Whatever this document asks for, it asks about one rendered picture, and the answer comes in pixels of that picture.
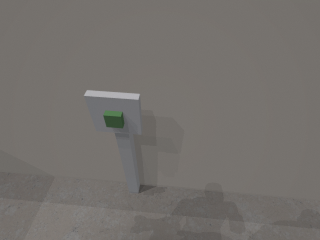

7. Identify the panel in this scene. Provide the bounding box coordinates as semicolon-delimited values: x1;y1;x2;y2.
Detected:
84;90;143;194

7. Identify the button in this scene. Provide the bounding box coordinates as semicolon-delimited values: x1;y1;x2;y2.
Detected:
103;110;125;129

